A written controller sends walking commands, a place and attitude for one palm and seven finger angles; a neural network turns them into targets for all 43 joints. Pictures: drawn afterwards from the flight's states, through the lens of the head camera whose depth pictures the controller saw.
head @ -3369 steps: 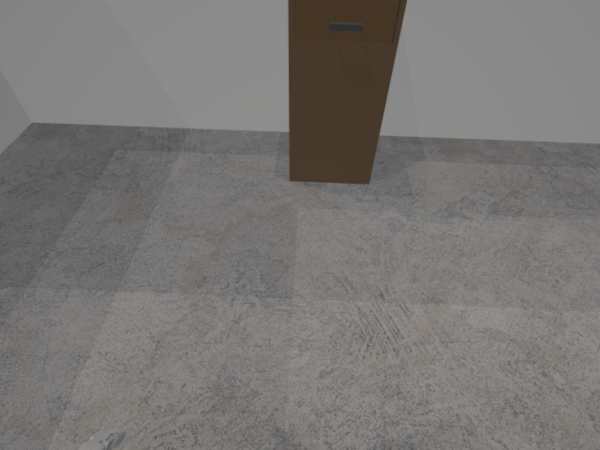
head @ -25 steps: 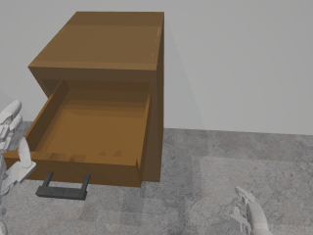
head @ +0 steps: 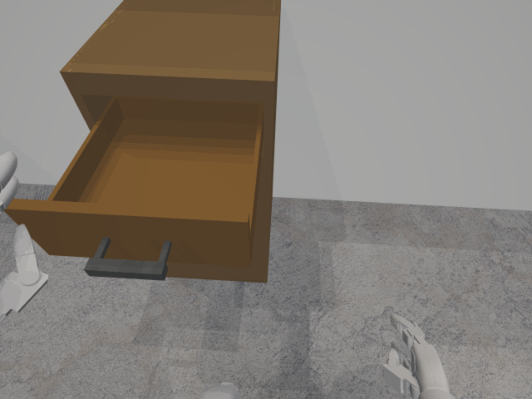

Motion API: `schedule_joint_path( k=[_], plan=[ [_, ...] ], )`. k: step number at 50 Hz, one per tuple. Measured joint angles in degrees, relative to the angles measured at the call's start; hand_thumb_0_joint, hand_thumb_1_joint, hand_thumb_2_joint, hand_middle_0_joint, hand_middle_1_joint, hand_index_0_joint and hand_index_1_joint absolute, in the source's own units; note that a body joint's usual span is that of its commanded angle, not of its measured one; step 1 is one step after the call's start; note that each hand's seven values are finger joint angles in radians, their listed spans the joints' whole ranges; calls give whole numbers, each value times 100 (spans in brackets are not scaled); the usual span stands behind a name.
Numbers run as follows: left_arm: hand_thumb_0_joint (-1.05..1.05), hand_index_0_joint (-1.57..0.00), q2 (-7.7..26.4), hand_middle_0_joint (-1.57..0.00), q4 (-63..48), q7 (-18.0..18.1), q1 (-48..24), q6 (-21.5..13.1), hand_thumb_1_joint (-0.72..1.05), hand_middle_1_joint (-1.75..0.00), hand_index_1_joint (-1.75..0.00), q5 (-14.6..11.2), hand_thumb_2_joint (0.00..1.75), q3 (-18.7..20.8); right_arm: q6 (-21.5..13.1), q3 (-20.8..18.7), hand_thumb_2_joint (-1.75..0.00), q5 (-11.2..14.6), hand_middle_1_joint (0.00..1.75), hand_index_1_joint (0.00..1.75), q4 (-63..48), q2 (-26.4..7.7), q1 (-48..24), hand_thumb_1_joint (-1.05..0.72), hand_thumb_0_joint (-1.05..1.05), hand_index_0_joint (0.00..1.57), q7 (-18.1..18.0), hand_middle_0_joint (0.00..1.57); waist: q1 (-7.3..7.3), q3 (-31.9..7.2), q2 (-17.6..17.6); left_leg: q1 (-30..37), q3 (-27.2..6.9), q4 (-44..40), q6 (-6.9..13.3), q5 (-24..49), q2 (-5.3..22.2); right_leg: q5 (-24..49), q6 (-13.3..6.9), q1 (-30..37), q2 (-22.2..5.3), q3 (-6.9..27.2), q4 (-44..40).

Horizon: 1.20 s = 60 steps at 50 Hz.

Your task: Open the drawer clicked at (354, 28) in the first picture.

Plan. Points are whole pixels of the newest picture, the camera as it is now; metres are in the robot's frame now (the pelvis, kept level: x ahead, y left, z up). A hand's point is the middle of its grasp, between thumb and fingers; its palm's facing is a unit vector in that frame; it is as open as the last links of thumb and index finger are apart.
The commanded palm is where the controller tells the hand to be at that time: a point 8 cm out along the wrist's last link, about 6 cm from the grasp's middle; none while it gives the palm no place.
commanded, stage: step back with the hand held close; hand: left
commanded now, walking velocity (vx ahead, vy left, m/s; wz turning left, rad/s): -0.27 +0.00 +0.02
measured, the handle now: (131, 257) +0.31 +0.24 +0.02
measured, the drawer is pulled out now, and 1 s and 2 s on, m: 0.29 0.29 0.29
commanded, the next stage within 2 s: stop stepping back and stand still in 0.38 s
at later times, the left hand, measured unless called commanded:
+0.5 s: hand out of the picture +0.08 +0.18 +0.20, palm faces +0.28 -0.80 -0.53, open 7.4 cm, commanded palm +0.00 +0.24 +0.21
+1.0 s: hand out of the picture -0.04 +0.22 +0.20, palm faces +0.52 -0.74 -0.43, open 7.4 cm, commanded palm -0.10 +0.25 +0.21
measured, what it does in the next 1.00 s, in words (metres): walks backwards: left foot, then right foot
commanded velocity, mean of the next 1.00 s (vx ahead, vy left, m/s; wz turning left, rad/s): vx -0.04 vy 0.03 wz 0.01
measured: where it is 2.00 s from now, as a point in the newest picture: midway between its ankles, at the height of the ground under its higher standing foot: outside the picture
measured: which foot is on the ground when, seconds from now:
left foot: up 0.00-0.08, down 0.10-0.44, up 0.46-0.76, down 0.78-1.00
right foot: down 0.00-0.12, up 0.14-0.40, down 0.42-1.00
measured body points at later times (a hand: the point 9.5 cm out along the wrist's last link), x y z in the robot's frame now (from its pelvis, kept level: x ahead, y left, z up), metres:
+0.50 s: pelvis -0.14 -0.03 +0.00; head -0.09 -0.04 +0.45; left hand +0.06 +0.22 +0.22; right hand +0.05 -0.26 -0.09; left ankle -0.04 +0.10 -0.70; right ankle -0.15 -0.11 -0.73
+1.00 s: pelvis -0.21 -0.04 +0.00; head -0.25 -0.05 +0.45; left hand -0.08 +0.25 +0.22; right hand -0.05 -0.26 -0.09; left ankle -0.27 +0.10 -0.73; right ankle -0.16 -0.11 -0.73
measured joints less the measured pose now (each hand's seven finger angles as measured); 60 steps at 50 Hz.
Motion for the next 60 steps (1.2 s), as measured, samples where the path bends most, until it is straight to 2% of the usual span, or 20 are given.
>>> schedule_joint_path(
  k=[3,5,7,10,13,17,20,22,25,27,29,35,39,42,46,49,51,55,57,60],
  plan=[
    [2,-21,-75,-21,-67,30,-16,21,89,-31,-30,40,90,-144,85,-28,-89,-46,30,30,233,-40,81,-91,1,20,-33,20,-4,-117,-123,113,15,614,-31,-420,-101,122,24,-90,-89,34,-65],
    [2,-21,-36,-21,-114,58,-3,35,89,-31,-30,27,90,-113,132,-16,-89,-44,30,30,230,-93,167,-91,1,20,-80,20,-92,-202,-128,588,17,-247,-50,-115,-19,168,77,-211,-98,-19,-32],
    [2,-21,120,-21,-62,100,-144,28,89,-31,-30,19,90,0,112,-62,-89,-48,30,30,243,-53,139,-91,1,20,-132,20,-163,-90,-249,579,45,-505,93,383,-100,-141,108,-436,-168,12,335],
    [2,-21,279,-21,96,123,-189,-12,89,-31,-30,-23,90,201,-29,-79,-89,-124,30,30,286,106,86,-91,1,20,-80,20,-136,42,-336,544,125,-640,135,415,-71,-1162,77,-816,41,181,1545],
    [2,-21,277,-21,-50,147,-26,58,89,-31,-30,-61,90,239,-185,-38,-89,-148,30,30,288,204,113,-91,1,20,14,20,-141,43,-239,528,108,-905,94,655,87,-1244,114,-772,210,69,1971],
    [2,-21,219,-20,-322,122,188,73,89,-31,-30,-94,90,129,-254,34,-89,-144,30,30,311,248,56,-91,1,20,113,20,-95,-38,-156,415,206,-1120,3,946,240,-1162,152,-277,192,-70,1392],
    [2,-21,297,-21,-298,79,163,76,89,-31,-30,-126,90,112,-240,84,-89,-149,30,30,297,227,-75,-91,1,20,124,20,-103,-72,-94,167,232,-1107,-83,1135,294,-846,146,280,153,-92,413],
    [2,-21,317,-21,-191,15,70,57,89,-31,-30,-113,90,110,-170,79,-89,-134,30,30,290,156,-221,-91,1,20,136,20,-98,2,67,-48,169,-960,-139,1175,408,-438,-51,482,251,-167,-143],
    [2,-21,344,-21,-20,-54,36,37,89,-31,-30,-107,90,-15,21,-6,-89,-29,30,30,394,82,-302,-91,1,20,129,20,-141,34,65,-481,-84,408,-200,-191,147,-272,-349,333,236,-227,-205],
    [2,-21,320,-21,64,-54,224,46,89,-31,-30,-75,90,-5,148,-50,-89,8,30,30,428,58,-246,-91,1,20,100,20,-171,-90,-108,-603,-52,1398,-246,-438,-80,-133,-387,239,106,-172,-309],
    [1,-21,294,-21,165,-3,482,87,89,-31,-30,-45,90,52,261,-55,-89,23,30,30,355,22,-133,-91,1,20,19,20,-232,-245,-222,-399,63,1611,-253,-386,-133,11,-401,184,32,-137,-432],
    [2,-22,170,-21,417,167,457,166,89,-31,-30,16,90,-62,125,-175,-89,-21,30,30,293,-264,301,-91,1,20,-186,20,-232,-576,-286,987,213,-23,16,-654,-3,322,-415,95,-40,-330,-707],
    [2,-21,5,-21,303,217,231,84,89,-31,-30,42,90,-192,-24,-260,-89,-47,30,30,289,-467,444,-91,1,20,-170,20,-221,-536,-178,1899,195,-1666,157,-111,148,395,-348,10,-31,-617,-605],
    [2,-21,43,-21,308,207,171,49,89,-31,-30,51,90,-165,-95,-236,-89,-27,30,30,297,-350,465,-91,1,20,-112,19,-143,-434,-340,1945,237,-1529,-63,-13,49,115,-127,-12,-62,-396,-284],
    [2,-21,116,-21,463,213,138,79,89,-31,-30,132,90,-60,-232,-106,-89,-14,30,30,297,-145,626,-91,1,20,-101,19,-174,-617,-224,1866,168,-1129,-79,-256,62,-369,-5,47,-11,-320,87],
    [2,-21,47,-21,721,205,-112,89,89,-31,-30,141,90,-42,-238,-2,-89,-31,30,30,436,-18,608,-91,1,20,-91,20,-150,-614,-55,1790,112,-734,-96,-471,142,21,-230,133,101,-339,74],
    [2,-21,-73,-20,895,179,-299,75,89,-31,-30,160,90,-103,-164,31,-89,-48,30,30,534,17,560,-91,1,20,-65,20,-121,-609,58,1606,62,-380,44,-743,177,30,-426,92,166,-383,116],
    [2,-21,-332,-20,1085,96,-507,31,89,-31,-30,188,90,-330,67,15,-89,-84,30,30,703,20,365,-91,1,20,24,20,-70,-444,22,865,102,963,135,-871,9,211,-452,90,140,-343,-160],
    [2,-21,-308,-20,975,66,-382,41,89,-31,-30,188,90,-365,130,48,-89,-106,30,30,666,42,335,-91,1,20,39,20,-117,-364,-132,803,245,687,154,-746,4,343,-434,127,86,-289,-353],
    [2,-21,-126,-21,548,104,-23,29,89,-31,-30,171,90,-318,109,80,-89,-141,30,30,460,11,402,-91,1,20,-12,20,-218,-302,-239,1152,298,-706,179,-476,89,362,-381,115,95,-304,-407]
  ],
)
